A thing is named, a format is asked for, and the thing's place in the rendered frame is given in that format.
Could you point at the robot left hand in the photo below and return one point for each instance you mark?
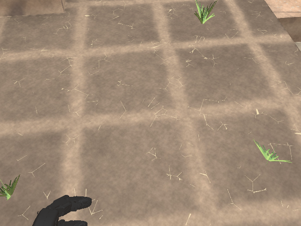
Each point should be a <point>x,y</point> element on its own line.
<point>60,207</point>

